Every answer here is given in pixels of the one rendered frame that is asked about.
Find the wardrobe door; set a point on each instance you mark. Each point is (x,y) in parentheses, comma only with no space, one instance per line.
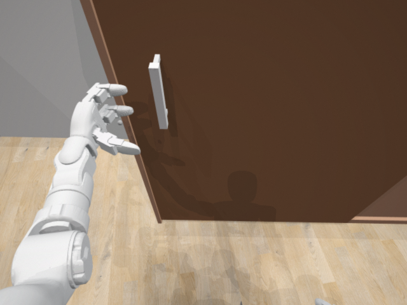
(278,110)
(393,203)

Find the left robot upper arm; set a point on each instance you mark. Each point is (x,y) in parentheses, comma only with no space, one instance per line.
(48,269)

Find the handle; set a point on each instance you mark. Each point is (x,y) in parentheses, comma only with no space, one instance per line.
(157,86)

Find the robot left hand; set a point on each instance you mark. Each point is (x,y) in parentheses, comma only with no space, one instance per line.
(86,118)

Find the robot left forearm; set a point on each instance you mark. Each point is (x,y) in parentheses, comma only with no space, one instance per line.
(69,198)

